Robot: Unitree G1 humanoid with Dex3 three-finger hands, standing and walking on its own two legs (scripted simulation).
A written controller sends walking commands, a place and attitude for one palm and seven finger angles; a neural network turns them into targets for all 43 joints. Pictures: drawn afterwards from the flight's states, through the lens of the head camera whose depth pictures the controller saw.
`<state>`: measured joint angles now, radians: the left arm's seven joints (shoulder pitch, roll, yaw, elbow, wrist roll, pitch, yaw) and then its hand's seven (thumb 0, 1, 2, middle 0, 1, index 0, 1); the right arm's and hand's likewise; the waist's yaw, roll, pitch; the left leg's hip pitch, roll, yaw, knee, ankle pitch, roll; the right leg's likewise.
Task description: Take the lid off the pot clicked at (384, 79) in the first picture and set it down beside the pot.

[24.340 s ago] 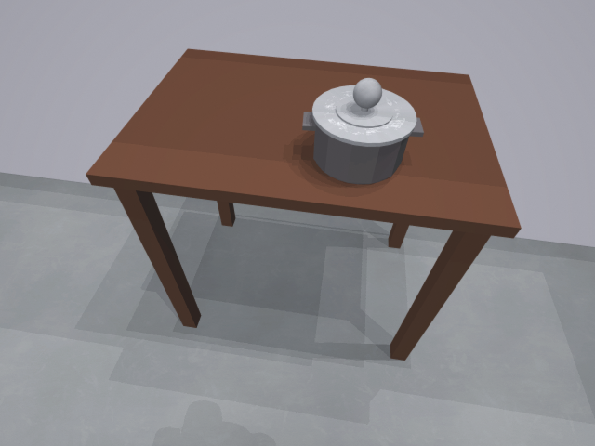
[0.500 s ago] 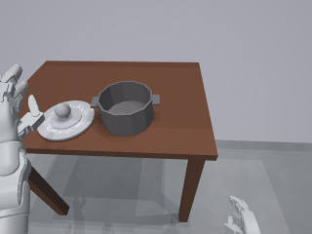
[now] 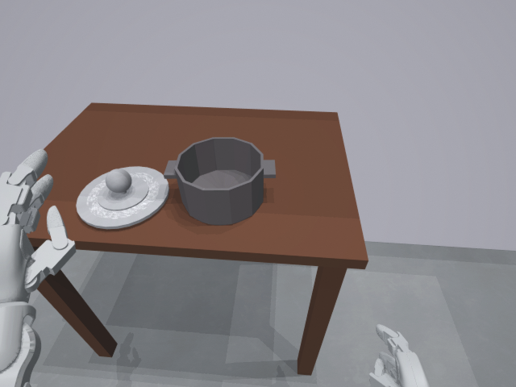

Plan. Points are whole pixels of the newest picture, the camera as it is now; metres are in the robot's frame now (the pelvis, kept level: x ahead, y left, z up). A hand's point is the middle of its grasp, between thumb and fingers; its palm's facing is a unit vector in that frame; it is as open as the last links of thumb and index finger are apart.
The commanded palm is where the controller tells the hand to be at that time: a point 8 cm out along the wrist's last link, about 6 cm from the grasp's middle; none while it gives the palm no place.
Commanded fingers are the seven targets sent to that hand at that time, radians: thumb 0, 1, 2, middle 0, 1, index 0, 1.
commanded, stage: draw the hand back to the body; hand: left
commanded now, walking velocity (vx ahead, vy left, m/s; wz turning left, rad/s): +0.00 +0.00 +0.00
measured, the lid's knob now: (118, 180) +0.49 +0.38 +0.03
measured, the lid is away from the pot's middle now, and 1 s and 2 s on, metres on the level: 0.23 0.23 0.23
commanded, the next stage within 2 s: step back with the hand held close in 0.22 s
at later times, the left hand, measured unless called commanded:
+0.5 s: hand (58, 254) +0.19 +0.25 +0.20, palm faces +0.44 -0.80 -0.42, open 7.4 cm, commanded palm +0.12 +0.29 +0.19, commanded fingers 0.00 0.90 0.90 -0.20 -0.30 -0.20 -0.30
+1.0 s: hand (4, 332) +0.10 +0.26 +0.19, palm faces +0.44 -0.80 -0.41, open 7.4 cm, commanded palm +0.04 +0.30 +0.19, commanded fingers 0.00 0.90 0.90 -0.20 -0.30 -0.20 -0.30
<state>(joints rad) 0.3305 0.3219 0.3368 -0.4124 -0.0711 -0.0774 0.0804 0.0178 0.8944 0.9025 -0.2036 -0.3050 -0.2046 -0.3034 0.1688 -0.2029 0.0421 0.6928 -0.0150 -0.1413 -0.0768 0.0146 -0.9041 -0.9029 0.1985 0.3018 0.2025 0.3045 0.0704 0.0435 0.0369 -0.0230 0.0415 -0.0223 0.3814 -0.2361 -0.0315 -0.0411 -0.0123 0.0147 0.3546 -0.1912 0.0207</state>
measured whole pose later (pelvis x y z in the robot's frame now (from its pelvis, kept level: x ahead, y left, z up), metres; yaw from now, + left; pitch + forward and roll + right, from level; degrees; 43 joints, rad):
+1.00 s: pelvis -0.08 +0.02 -0.02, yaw +1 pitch -2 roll -2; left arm 0.54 0.37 0.39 -0.63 -0.03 -0.23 0.13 0.02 0.89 0.90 -0.21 -0.31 -0.21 -0.30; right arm 0.22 -0.21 0.01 0.57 0.01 -0.08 -0.07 0.01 -0.90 -0.90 0.20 0.30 0.20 0.30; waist 0.02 0.01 0.01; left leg -0.39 0.01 -0.05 0.65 -0.32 0.01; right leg -0.34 -0.04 0.00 0.51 -0.14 0.04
